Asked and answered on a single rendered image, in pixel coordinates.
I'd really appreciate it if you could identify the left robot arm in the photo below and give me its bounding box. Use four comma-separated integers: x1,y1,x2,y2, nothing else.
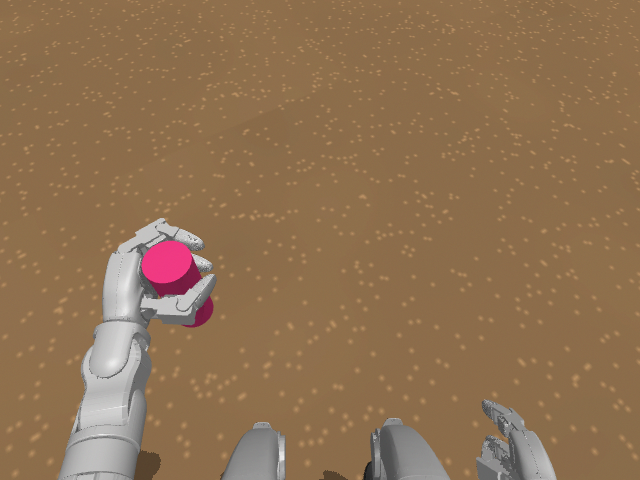
57,320,152,480

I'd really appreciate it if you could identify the right robot hand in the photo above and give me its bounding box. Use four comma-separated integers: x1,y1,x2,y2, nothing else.
476,400,557,480

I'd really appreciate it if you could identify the left robot hand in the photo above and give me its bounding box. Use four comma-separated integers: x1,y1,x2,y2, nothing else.
102,218,217,329

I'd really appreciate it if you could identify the can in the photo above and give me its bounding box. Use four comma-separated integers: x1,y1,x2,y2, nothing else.
142,241,213,328

